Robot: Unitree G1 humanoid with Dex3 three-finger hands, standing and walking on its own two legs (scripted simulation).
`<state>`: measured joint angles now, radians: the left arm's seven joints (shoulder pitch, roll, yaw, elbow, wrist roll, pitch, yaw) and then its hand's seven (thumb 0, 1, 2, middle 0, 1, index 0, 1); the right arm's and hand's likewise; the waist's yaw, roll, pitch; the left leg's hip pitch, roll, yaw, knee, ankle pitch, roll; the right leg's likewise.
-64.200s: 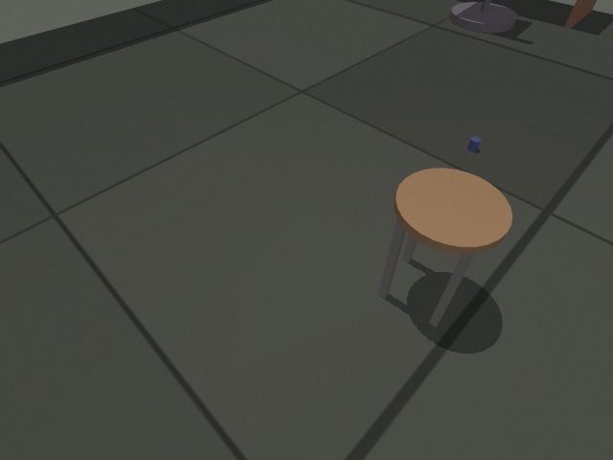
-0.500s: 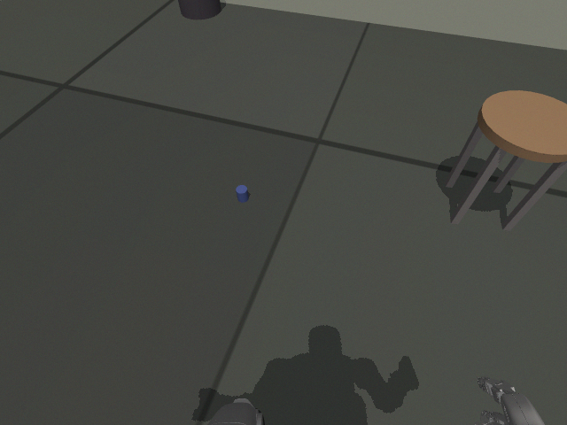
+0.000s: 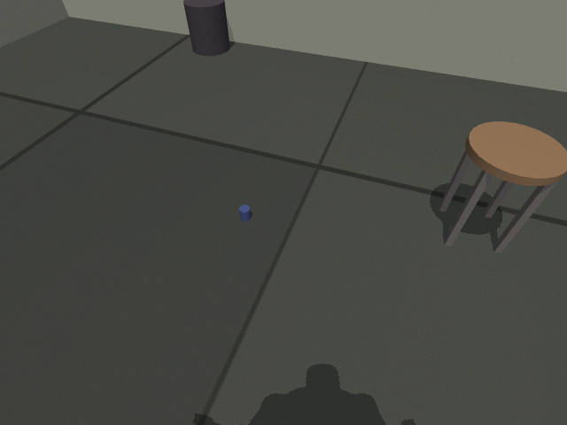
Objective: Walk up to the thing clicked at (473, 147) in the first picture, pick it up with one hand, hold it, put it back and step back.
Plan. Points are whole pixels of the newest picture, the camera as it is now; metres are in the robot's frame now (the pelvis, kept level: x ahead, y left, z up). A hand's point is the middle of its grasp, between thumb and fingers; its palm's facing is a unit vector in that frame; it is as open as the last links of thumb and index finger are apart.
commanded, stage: step back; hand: left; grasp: from above
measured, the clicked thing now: (245, 213) +1.15 +0.21 -0.73
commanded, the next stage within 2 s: stand in 0.64 s
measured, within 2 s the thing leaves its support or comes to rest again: neither
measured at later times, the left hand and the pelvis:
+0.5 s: hand out of the picture +0.11 +0.29 -0.16, palm faces +0.03 -0.93 -0.36, open 7.4 cm; pelvis +0.05 +0.02 +0.00, yaw +2 degrees
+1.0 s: hand out of the picture +0.12 +0.27 -0.14, palm faces +0.01 -0.94 -0.33, open 7.4 cm; pelvis +0.05 +0.02 +0.02, yaw +1 degrees
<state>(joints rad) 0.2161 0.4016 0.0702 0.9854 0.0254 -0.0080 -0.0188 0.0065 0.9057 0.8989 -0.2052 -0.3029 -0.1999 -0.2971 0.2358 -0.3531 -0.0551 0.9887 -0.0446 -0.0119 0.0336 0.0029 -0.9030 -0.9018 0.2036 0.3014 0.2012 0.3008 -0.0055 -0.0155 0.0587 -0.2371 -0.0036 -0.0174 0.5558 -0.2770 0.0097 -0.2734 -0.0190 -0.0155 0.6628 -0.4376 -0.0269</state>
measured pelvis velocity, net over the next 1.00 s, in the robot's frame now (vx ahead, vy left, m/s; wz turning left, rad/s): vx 0.05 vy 0.02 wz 0.02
